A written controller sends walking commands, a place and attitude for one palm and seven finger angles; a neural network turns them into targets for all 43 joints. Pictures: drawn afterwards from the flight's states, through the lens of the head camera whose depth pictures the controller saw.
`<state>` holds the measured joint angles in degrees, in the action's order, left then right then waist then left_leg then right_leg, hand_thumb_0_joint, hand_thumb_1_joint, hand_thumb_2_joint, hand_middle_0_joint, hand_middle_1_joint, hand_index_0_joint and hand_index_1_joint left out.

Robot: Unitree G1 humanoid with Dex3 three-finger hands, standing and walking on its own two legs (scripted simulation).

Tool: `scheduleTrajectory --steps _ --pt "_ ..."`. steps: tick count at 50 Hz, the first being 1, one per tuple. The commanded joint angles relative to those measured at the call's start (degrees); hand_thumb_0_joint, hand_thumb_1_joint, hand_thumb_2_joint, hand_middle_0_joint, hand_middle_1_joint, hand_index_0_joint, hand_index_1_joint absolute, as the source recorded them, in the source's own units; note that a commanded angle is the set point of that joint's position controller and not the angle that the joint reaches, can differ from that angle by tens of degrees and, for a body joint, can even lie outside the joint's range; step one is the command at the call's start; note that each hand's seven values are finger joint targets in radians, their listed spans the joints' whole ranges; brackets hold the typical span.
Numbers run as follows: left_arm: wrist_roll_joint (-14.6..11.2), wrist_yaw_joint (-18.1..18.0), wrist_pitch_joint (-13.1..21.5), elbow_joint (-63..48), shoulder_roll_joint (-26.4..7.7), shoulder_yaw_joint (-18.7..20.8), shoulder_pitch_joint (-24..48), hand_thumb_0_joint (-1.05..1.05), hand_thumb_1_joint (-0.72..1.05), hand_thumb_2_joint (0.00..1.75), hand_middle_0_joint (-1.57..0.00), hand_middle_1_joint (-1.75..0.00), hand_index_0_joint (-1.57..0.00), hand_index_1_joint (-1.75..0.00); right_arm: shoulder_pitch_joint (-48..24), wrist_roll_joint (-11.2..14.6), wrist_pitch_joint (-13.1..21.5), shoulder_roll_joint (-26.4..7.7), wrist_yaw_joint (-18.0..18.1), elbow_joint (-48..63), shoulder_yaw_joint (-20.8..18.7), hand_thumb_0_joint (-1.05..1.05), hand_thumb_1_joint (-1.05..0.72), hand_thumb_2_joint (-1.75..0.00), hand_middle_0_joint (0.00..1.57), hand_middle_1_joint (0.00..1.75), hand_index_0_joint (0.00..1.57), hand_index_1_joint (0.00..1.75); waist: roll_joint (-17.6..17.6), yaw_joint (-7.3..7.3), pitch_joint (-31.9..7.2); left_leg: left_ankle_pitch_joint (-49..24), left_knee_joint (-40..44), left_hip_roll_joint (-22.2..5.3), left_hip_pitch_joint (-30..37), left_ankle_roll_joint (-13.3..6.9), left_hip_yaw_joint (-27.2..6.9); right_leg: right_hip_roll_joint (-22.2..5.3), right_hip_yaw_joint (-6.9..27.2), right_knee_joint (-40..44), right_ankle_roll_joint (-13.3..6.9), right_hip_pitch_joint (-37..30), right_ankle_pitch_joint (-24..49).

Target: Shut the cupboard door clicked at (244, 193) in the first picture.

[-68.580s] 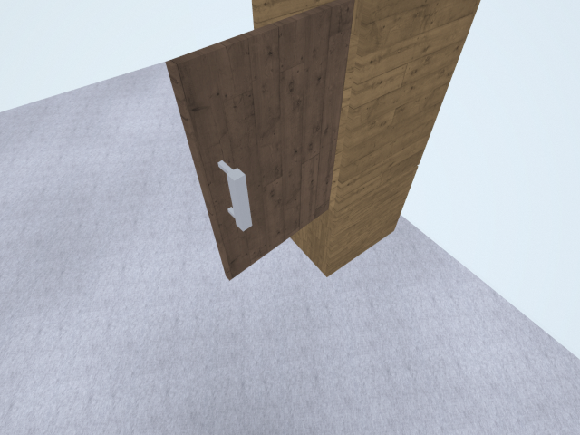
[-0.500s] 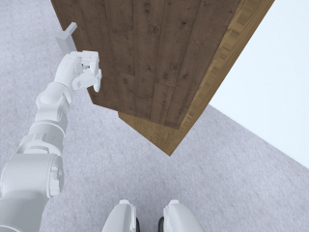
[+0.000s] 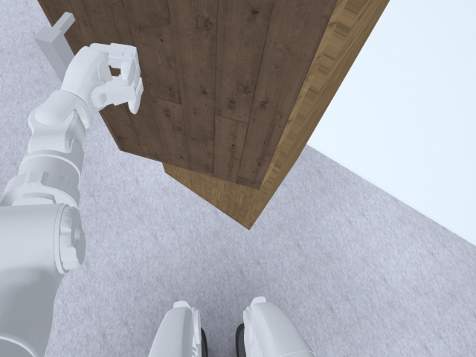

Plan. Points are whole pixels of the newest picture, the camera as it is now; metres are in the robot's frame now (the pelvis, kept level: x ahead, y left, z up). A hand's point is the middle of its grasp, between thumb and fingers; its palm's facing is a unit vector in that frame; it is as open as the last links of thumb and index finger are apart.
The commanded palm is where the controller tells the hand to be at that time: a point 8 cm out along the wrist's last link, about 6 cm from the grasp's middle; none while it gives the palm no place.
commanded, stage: push the door shut along its arc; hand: left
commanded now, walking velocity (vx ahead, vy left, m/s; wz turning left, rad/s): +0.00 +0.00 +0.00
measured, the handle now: (79, 67) +0.57 +0.21 +0.08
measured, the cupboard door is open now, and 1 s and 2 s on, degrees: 19 8 8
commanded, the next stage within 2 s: pull the fist back off the door in 0.16 s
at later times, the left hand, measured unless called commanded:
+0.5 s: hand (160, 72) +0.56 +0.09 +0.08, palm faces +0.05 -1.00 +0.01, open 2.8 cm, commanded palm +0.53 +0.11 +0.08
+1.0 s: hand (157, 122) +0.47 +0.09 +0.07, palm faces +0.02 -1.00 -0.02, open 3.1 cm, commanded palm +0.44 +0.13 +0.08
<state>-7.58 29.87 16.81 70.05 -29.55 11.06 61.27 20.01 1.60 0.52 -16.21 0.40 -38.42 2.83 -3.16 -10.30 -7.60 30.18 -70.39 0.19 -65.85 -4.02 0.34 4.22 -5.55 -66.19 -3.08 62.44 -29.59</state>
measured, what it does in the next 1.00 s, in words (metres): stands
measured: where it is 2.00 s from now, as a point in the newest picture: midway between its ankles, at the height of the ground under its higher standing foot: outside the picture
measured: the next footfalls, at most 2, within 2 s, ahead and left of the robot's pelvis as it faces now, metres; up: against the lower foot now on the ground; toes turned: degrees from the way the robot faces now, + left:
none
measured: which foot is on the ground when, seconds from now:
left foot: down 0.00-1.00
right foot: down 0.00-1.00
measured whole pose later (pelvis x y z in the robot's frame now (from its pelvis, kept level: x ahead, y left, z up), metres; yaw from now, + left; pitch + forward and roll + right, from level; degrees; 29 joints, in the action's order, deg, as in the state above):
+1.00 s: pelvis +0.02 -0.02 +0.03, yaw +0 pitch +21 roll -1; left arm -4.6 -1.7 27.9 56.0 -10.4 9.5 37.2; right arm 22.6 -1.1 -2.9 -16.0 -5.4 -36.3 -1.9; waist -2.0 -6.4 -9.2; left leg 28.1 -60.4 0.6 -53.4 -2.6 1.8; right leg 4.2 -3.3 -58.8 -3.9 51.7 -28.3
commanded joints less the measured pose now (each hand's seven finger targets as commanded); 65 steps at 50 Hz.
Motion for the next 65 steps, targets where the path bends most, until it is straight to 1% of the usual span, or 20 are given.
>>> scheduleTrajectory --steps 1,13,14,15,18,21,23,26,29,33,36,39,42,43,47,52,54,58,62,65 --pt "-1.6 0.54 2.37 -11.97 -4.36 -1.58 34.71 0.0 0.9 0.9 -1.3 -1.5 -1.3 -1.5 9.1 -0.3 2.53 -11.36 1.62 1.55 -4.48 0.0 -0.9 -0.9 0.2 0.3 0.2 0.3 -6.65 -5.89 -29.94 -25.71 4.4 -1.49 31.1 0.5 -7.76 -0.3 4.21 7.94 0.62 -0.09 16.68" --pt "-0.28 -0.63 -0.42 -9.16 -0.38 -5.22 44.25 0.0 0.9 0.9 -1.3 -1.5 -1.3 -1.5 9.15 -1.29 5.31 -11.99 2.3 -2.19 -4.2 0.0 -0.9 -0.9 0.2 0.3 0.2 0.3 -9.51 -8.67 -30.76 -23.65 2.99 -2.12 34.27 0.88 -10.27 -0.24 2.13 6.12 0.44 9.15 11.86" --pt "-3.73 -11.91 -1.63 -7.82 -3.94 6.88 44.67 0.0 0.9 0.9 -1.3 -1.5 -1.3 -1.5 12.41 -1.61 5.19 -10.33 1.47 0.15 -3.58 0.0 -0.9 -0.9 0.2 0.3 0.2 0.3 -9.38 -6.6 -29.25 -20.15 4.84 -2.86 28.57 1.81 -10.87 -0.82 2.99 6.26 0.48 6.86 11.77" --pt "-1.83 -17.67 -1.95 -6.55 -1.77 5.26 42.53 0.0 0.9 0.9 -1.3 -1.5 -1.3 -1.5 12.74 -2.22 4.99 -10.17 0.29 0.26 -3.66 0.0 -0.9 -0.9 0.2 0.3 0.2 0.3 -9.52 -6.71 -29.57 -19.02 5.53 -2.85 27.47 2.21 -11.19 -0.87 3.08 5.98 0.78 5.63 11.46" --pt "0.32 -27.59 -0.02 -8.83 4.27 5.02 37.83 0.0 0.9 0.9 -1.3 -1.5 -1.3 -1.5 14.07 -4.08 4.16 -9.59 -2.46 1.47 -4.76 0.0 -0.9 -0.9 0.2 0.3 0.2 0.3 -9.87 -5.27 -32.73 -22.77 6.53 -2.94 31.01 3.3 -12.44 -1.3 2.5 5.13 1.21 5.78 13.12" --pt "6.17 -38.32 6.29 -14.53 2.42 7.6 35.35 0.0 0.9 0.9 -1.3 -1.5 -1.3 -1.5 15.31 -6.14 3.42 -9.22 -5.11 2.22 -5.57 0.0 -0.9 -0.9 0.2 0.3 0.2 0.3 -9.36 -3.37 -38.19 -29.35 5.7 -3.04 33.79 4.61 -11.99 -0.87 2.18 4.22 1.37 3.71 15.53" --pt "11.27 -40.74 9.38 -15.66 3.98 3.78 33.55 0.0 0.9 0.9 -1.3 -1.5 -1.3 -1.5 15.92 -6.57 2.19 -8.94 -6.66 2.04 -6.1 0.0 -0.9 -0.9 0.2 0.3 0.2 0.3 -10.03 -3.77 -38.64 -31.21 5.55 -3.28 35.22 4.89 -11.28 -0.73 2.37 4.62 1.46 2.98 16.31" --pt "13.75 -39.96 10.63 -13.66 1.89 3.93 30.96 0.0 0.9 0.9 -1.3 -1.5 -1.3 -1.5 16.84 -6.08 0.43 -9.5 -7.29 1.84 -6.62 0.0 -0.9 -0.9 0.2 0.3 0.2 0.3 -6.11 -4.27 -36.05 -26.77 7.44 -2.52 32.33 3.73 -9.54 -0.39 3.11 6.92 1.38 -2.78 17.02" --pt "10.35 -37.68 9.64 -12.52 -2.13 8.35 27.12 0.0 0.9 0.9 -1.3 -1.5 -1.3 -1.5 15.84 -4.85 -0.91 -9.35 -6.28 3.46 -6.28 0.0 -0.9 -0.9 0.2 0.3 0.2 0.3 -1.61 -2.58 -34.73 -21.67 9.87 -1.15 26.3 2.45 -6.48 -0.27 4.6 9.75 1.61 -12.98 18.69" --pt "6.54 -36.15 11.47 -14.94 -0.71 9.83 21.3 0.0 0.9 0.9 -1.3 -1.5 -1.3 -1.5 14.51 -4.3 -1.04 -8.27 -5.62 4.77 -5.82 0.0 -0.9 -0.9 0.2 0.3 0.2 0.3 -0.49 -0.65 -31.11 -21.88 11.71 -0.58 24.63 2.13 -4.39 -0.34 5.53 11.54 1.76 -17.82 21.51" --pt "6.63 -35.09 14.62 -15.94 3.65 6.81 14.39 0.0 0.9 0.9 -1.3 -1.5 -1.3 -1.5 13.92 -4.25 -0.86 -7.42 -5.82 5.27 -5.92 0.0 -0.9 -0.9 0.2 0.3 0.2 0.3 0.88 0.02 -28.4 -22.77 12.34 -0.37 24.33 1.96 -3.3 -0.44 5.95 11.91 1.76 -19.37 24.07" --pt "7.15 -33.74 14.78 -13.0 4.4 6.04 5.46 0.0 0.9 0.9 -1.3 -1.5 -1.3 -1.5 13.72 -3.97 -1.75 -7.44 -5.99 5.07 -6.41 0.0 -0.9 -0.9 0.2 0.3 0.2 0.3 4.02 0.99 -23.97 -21.31 12.64 0.07 20.44 1.7 -1.89 -0.85 7.06 12.95 2.11 -22.01 25.95" --pt "5.34 -31.73 14.71 -17.35 10.75 1.3 1.71 0.0 0.9 0.9 -1.3 -1.5 -1.3 -1.5 12.44 -3.27 -2.16 -6.9 -6.12 6.21 -6.98 0.0 -0.9 -0.9 0.2 0.3 0.2 0.3 1.24 1.85 -25.94 -24.49 13.43 0.41 25.37 1.93 -1.34 -1.15 7.0 13.49 2.11 -23.04 29.37" --pt "4.44 -31.24 14.58 -19.66 10.54 1.53 0.17 0.0 0.9 0.9 -1.3 -1.5 -1.3 -1.5 11.97 -3.11 -2.36 -7.07 -6.05 6.48 -7.17 0.0 -0.9 -0.9 0.2 0.3 0.2 0.3 0.62 2.53 -26.7 -25.6 13.65 0.29 26.88 2.06 -1.36 -1.17 6.81 13.61 2.0 -23.61 29.94" --pt "2.08 -31.04 15.42 -28.08 14.75 -2.75 2.26 0.0 0.9 0.9 -1.3 -1.5 -1.3 -1.5 9.26 -2.39 -2.11 -6.59 -5.22 6.52 -7.47 0.0 -0.9 -0.9 0.2 0.3 0.2 0.3 1.25 1.41 -25.67 -24.93 13.59 0.34 29.57 1.77 -1.41 -1.44 6.92 14.66 2.45 -22.6 29.72" --pt "3.33 -33.63 19.32 -36.47 13.4 -3.41 2.37 0.0 0.9 0.9 -1.3 -1.5 -1.3 -1.5 5.79 -2.38 -0.93 -6.21 -4.19 5.87 -7.63 0.0 -0.9 -0.9 0.2 0.3 0.2 0.3 -1.5 2.42 -28.67 -26.28 13.02 0.24 33.72 2.04 -1.99 -1.81 6.97 13.16 2.32 -21.8 30.08" --pt "4.43 -34.42 19.38 -34.37 13.82 -4.29 1.45 0.0 0.9 0.9 -1.3 -1.5 -1.3 -1.5 4.57 -2.51 -0.84 -6.02 -4.12 5.29 -7.35 0.0 -0.9 -0.9 0.2 0.3 0.2 0.3 -0.67 1.98 -26.44 -24.98 12.96 0.2 32.77 2.13 -2.21 -1.95 6.73 12.98 2.44 -20.28 28.6" --pt "6.04 -35.19 16.38 -24.74 11.46 -2.25 0.35 0.0 0.9 0.9 -1.3 -1.5 -1.3 -1.5 3.24 -2.46 -1.52 -6.11 -3.49 5.06 -6.86 0.0 -0.9 -0.9 0.2 0.3 0.2 0.3 4.2 1.71 -21.7 -18.75 13.38 0.8 25.56 1.75 -1.57 -2.47 8.0 14.21 3.21 -21.47 25.2" --pt "3.74 -33.93 13.74 -22.44 12.4 -1.51 0.52 0.0 0.9 0.9 -1.3 -1.5 -1.3 -1.5 1.92 -2.03 -1.63 -5.71 -3.03 6.63 -6.12 0.0 -0.9 -0.9 0.2 0.3 0.2 0.3 4.0 2.53 -23.89 -19.03 13.49 1.29 24.04 1.71 -0.82 -2.89 8.86 14.6 3.26 -24.97 27.05" --pt "2.11 -32.41 14.23 -28.54 8.76 1.83 -4.21 0.0 0.9 0.9 -1.3 -1.5 -1.3 -1.5 1.32 -1.71 -1.52 -5.97 -2.9 8.88 -6.07 0.0 -0.9 -0.9 0.2 0.3 0.2 0.3 3.72 5.81 -28.62 -21.62 14.63 1.25 26.41 1.93 -0.6 -2.72 8.99 14.54 2.76 -29.98 29.97"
